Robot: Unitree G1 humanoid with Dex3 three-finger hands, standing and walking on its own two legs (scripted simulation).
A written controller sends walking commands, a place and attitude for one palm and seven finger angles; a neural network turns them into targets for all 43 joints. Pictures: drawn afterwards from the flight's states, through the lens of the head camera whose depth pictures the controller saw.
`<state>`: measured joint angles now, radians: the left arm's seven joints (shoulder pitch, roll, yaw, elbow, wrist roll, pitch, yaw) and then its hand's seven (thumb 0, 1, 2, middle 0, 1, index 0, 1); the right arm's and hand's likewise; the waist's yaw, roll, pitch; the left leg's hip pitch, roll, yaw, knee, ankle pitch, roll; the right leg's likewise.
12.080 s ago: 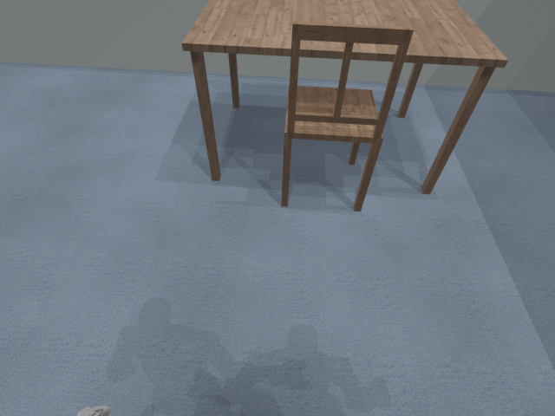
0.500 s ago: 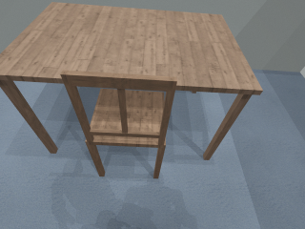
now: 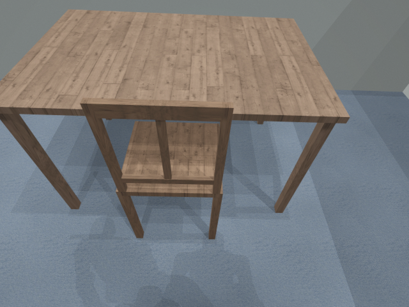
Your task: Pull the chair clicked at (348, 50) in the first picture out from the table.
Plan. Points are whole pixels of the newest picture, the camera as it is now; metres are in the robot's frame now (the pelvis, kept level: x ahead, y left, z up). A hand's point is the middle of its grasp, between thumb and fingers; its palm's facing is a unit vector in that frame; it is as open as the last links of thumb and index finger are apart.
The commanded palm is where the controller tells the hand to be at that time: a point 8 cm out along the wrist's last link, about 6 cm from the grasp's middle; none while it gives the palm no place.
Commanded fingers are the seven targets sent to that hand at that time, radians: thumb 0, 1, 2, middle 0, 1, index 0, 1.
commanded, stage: look again from close up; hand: left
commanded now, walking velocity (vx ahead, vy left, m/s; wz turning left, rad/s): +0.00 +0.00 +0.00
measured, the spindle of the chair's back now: (164, 151) +0.55 +0.16 -0.10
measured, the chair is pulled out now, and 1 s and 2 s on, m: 0.00 0.00 0.00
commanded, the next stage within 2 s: shuffle to correct the standing spot in 0.74 s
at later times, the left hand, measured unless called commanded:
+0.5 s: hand out of the picture +0.01 +0.15 -0.17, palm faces +0.02 -0.99 -0.17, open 7.4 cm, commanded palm none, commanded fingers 0.00 0.90 0.90 -0.20 -0.30 -0.20 -0.30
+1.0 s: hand out of the picture +0.02 +0.14 -0.17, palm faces +0.03 -0.98 -0.17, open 7.4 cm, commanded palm none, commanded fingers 0.00 0.90 0.90 -0.20 -0.30 -0.20 -0.30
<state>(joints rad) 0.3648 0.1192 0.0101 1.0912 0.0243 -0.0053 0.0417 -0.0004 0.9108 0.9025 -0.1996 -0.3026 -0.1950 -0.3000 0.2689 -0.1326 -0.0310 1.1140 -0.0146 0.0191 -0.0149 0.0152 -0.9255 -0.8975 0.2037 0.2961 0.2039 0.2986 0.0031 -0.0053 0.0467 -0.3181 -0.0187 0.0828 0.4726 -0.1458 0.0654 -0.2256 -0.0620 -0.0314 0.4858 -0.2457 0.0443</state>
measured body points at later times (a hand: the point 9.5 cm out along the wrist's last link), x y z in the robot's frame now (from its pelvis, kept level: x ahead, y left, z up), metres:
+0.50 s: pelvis +0.02 -0.01 +0.00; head +0.03 -0.01 +0.45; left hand +0.01 +0.20 -0.16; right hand +0.01 -0.23 -0.16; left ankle +0.07 +0.08 -0.74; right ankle +0.01 -0.15 -0.74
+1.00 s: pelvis +0.04 -0.02 +0.00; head +0.05 -0.02 +0.45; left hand +0.02 +0.20 -0.16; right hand +0.03 -0.24 -0.16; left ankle +0.07 +0.08 -0.74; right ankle +0.01 -0.15 -0.74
